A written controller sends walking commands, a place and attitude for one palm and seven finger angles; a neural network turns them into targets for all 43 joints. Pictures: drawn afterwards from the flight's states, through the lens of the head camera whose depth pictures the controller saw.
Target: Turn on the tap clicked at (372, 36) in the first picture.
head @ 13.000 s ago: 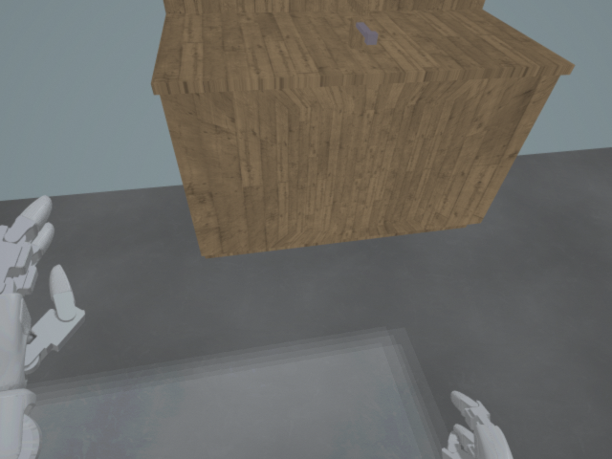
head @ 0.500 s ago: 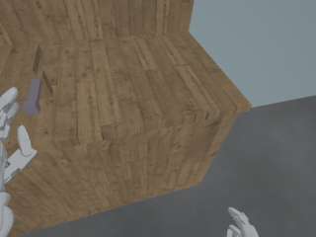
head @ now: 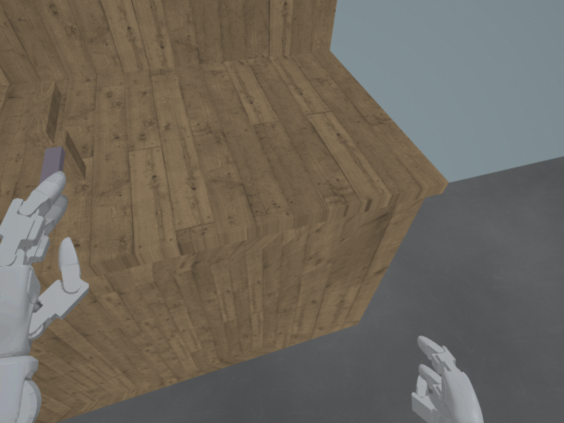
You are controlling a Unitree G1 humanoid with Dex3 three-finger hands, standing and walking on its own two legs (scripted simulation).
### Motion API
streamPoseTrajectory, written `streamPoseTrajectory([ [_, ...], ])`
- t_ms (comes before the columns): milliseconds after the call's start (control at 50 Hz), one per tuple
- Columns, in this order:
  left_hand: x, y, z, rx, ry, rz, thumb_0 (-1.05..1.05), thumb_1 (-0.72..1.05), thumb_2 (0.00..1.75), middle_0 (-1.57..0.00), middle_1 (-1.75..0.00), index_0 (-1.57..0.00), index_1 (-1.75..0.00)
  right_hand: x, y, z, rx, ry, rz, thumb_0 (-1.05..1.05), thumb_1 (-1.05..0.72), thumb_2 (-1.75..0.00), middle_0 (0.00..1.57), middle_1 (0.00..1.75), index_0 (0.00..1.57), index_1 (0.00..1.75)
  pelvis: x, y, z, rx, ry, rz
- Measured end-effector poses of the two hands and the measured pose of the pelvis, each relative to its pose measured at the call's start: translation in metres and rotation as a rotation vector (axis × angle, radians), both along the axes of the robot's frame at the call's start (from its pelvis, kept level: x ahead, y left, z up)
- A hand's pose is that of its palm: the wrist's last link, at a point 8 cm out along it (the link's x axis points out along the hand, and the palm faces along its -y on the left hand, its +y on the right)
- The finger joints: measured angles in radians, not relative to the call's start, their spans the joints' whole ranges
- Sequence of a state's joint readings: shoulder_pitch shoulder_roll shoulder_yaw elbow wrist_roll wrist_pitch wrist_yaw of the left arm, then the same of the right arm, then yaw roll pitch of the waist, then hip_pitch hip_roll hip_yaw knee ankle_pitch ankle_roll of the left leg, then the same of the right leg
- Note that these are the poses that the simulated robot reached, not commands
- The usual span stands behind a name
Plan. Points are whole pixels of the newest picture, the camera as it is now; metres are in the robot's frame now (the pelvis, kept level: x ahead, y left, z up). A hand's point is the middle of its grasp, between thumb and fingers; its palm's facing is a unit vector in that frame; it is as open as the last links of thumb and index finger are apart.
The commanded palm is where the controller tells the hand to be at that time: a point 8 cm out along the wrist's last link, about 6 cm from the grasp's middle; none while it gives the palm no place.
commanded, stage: come to a stop and stand still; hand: left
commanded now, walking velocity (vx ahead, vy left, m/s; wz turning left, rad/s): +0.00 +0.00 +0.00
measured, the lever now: (47, 200) +0.36 +0.36 +0.11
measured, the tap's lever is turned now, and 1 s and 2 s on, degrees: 0 0 0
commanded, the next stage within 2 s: look again from close up in 1.00 s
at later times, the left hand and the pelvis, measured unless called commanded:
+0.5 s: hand (8, 233) +0.25 +0.30 +0.19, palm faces +0.49 -0.77 -0.42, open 7.4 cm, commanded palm +0.16 +0.29 +0.18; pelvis -0.01 +0.01 +0.00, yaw +0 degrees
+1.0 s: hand (51, 280) +0.21 +0.25 +0.17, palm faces +0.39 -0.86 -0.34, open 7.4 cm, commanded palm +0.15 +0.29 +0.18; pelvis -0.01 +0.01 +0.00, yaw +0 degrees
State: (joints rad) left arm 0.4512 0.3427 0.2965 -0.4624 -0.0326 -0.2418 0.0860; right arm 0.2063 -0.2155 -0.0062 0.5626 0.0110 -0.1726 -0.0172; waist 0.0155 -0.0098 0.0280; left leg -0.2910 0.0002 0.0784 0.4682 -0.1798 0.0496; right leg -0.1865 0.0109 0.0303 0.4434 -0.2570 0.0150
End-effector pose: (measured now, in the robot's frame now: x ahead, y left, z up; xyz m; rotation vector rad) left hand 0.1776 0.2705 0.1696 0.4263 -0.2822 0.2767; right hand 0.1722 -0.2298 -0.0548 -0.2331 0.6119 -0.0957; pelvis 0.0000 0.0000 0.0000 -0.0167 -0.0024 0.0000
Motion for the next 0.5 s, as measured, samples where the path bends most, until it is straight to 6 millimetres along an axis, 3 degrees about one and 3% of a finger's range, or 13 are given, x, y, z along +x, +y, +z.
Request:
streamPoseTrajectory([
  [160,0.01,0.041,-0.005,-0.007,-0.007,0.134,0.01,0.89,0.9,-0.22,-0.3,-0.22,-0.3,0.008,0.015,-0.001,-0.032,0.058,0.032,0.01,-0.9,-0.9,0.2,0.3,0.21,0.3,0.01,0.002,0.002,-0.003,-0.002,0.008],
  [360,0.02,0.02,0.003,-0.03,-0.031,0.036,0.01,0.89,0.9,-0.21,-0.3,-0.21,-0.3,0.022,0.032,0.005,0.0,0.015,0.047,0.01,-0.9,-0.9,0.2,0.3,0.21,0.3,0.011,0.01,0.003,-0.009,-0.002,-0.001],
  [420,0.028,0.046,0.027,0.149,-0.099,0.055,0.01,0.88,0.9,-0.22,-0.3,-0.22,-0.3,0.019,0.035,0.001,-0.014,0.031,0.089,0.01,-0.9,-0.9,0.2,0.3,0.21,0.3,0.001,0.008,0.0,-0.009,0.011,0.01],
  [460,0.03,0.064,0.036,0.148,-0.131,0.119,0.01,0.88,0.9,-0.22,-0.3,-0.22,-0.3,0.015,0.035,-0.003,0.009,0.034,0.082,0.01,-0.9,-0.9,0.2,0.3,0.21,0.3,-0.004,0.008,-0.001,-0.006,0.01,0.002],
  [500,0.025,0.067,0.036,0.12,-0.119,0.15,0.01,0.89,0.9,-0.21,-0.3,-0.22,-0.3,0.01,0.034,-0.006,0.039,0.018,0.064,0.01,-0.9,-0.9,0.2,0.3,0.21,0.3,-0.007,0.012,-0.002,-0.006,0.007,-0.008],
])
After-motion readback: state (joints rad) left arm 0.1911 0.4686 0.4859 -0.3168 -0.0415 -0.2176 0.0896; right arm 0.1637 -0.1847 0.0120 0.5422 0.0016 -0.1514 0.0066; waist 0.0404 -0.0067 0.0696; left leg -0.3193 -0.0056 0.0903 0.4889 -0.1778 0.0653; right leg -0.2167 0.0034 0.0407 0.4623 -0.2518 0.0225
